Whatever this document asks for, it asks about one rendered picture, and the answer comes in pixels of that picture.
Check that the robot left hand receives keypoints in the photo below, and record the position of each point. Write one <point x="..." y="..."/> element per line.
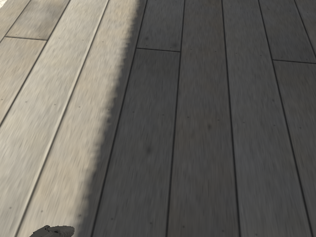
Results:
<point x="54" y="231"/>

